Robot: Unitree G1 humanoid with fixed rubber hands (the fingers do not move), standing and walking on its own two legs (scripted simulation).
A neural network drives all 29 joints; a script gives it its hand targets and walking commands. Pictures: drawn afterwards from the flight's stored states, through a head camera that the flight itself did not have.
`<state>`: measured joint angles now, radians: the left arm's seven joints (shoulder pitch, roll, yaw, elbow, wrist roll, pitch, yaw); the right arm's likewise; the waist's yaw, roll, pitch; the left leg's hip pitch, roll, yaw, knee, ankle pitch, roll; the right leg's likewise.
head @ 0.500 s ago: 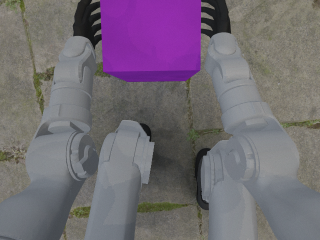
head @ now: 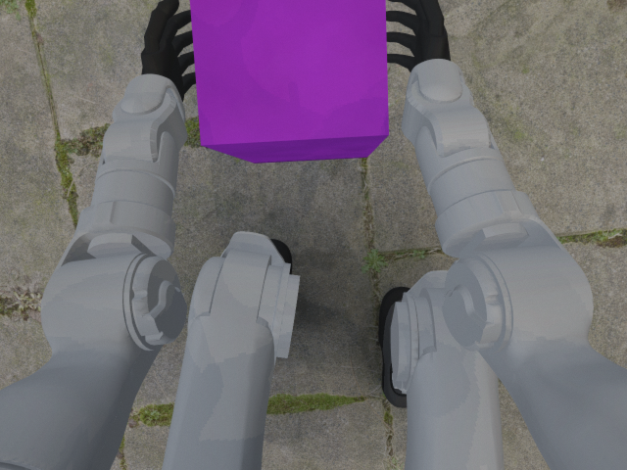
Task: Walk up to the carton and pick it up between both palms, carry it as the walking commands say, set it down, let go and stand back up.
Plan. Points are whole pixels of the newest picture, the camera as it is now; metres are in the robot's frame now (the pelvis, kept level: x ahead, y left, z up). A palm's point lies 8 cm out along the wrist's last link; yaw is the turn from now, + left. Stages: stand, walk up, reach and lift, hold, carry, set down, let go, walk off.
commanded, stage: set down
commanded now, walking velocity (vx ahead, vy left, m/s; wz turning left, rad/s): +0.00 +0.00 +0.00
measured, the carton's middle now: (300, 89) +0.50 +0.13 -0.25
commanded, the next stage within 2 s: none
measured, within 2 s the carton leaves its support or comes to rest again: neither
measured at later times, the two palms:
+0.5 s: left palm (166, 85) +0.46 +0.27 -0.17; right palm (434, 70) +0.52 -0.02 -0.17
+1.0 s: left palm (109, 66) +0.46 +0.31 -0.13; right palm (460, 51) +0.54 -0.03 -0.14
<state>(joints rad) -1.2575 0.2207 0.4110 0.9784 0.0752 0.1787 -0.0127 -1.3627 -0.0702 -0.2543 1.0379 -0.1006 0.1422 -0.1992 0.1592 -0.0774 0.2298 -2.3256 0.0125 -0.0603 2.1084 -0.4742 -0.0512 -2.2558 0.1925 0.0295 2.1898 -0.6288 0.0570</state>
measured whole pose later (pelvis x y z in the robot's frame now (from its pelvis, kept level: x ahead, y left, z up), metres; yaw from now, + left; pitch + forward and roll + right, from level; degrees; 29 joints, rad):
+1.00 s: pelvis +0.00 +0.01 +0.03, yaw +2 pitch +40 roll -2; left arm -1.19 0.33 0.28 0.94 -0.16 0.02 0.04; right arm -1.24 -0.22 -0.04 0.87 0.10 0.10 -0.18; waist 0.12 -0.03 0.24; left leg -2.27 -0.04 -0.05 2.03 -0.45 -0.03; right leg -2.16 0.13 0.04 2.12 -0.66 0.07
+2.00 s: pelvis +0.05 +0.02 +0.28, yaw +3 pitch +43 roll -2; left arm -0.88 0.17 0.40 0.79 0.05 0.06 -0.04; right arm -0.94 -0.08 -0.25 0.81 -0.10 0.11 -0.11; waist 0.12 -0.05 -0.10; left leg -1.55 -0.03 -0.06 1.06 -0.26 -0.01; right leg -1.46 0.07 0.07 1.11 -0.40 0.04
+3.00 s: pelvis +0.13 +0.01 +0.40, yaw +5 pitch +0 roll +1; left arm 0.23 0.21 0.04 0.43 0.00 0.07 -0.07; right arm 0.22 -0.22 -0.04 0.45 -0.01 0.06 0.06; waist 0.01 -0.02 0.07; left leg -0.20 -0.02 -0.06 0.40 -0.20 -0.02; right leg -0.12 0.03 0.09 0.43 -0.31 -0.01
